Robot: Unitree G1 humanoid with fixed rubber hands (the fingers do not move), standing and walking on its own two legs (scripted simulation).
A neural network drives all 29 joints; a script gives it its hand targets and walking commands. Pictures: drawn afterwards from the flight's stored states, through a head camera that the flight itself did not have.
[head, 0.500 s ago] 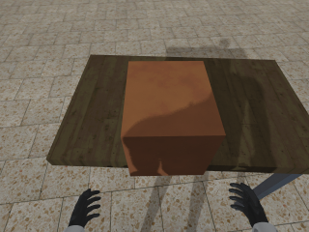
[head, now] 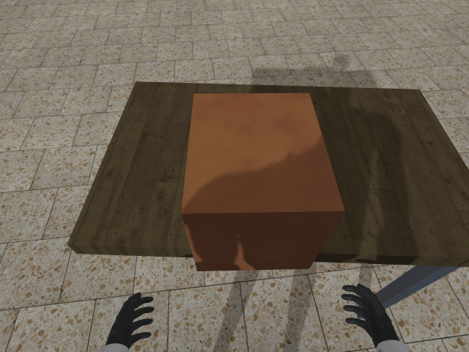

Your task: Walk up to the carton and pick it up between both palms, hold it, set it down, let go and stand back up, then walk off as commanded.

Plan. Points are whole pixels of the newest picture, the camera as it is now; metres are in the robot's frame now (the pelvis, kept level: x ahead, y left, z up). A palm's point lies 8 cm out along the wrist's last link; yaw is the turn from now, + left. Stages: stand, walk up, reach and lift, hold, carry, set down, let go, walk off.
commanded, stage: let go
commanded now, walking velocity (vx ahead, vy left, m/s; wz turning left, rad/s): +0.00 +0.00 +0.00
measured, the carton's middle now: (252, 183) +0.39 -0.01 +0.04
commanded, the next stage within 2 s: stand in 0.32 s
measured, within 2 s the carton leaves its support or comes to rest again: neither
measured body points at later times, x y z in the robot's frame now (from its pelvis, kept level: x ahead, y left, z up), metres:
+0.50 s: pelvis +0.01 +0.00 +0.00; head +0.03 +0.01 +0.45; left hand +0.13 +0.25 -0.12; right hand +0.15 -0.25 -0.10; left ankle +0.01 +0.14 -0.74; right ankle -0.02 -0.11 -0.74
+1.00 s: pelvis +0.01 +0.00 +0.00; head +0.03 +0.01 +0.45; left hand +0.06 +0.29 -0.14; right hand +0.13 -0.28 -0.11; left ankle +0.01 +0.14 -0.74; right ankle -0.02 -0.11 -0.74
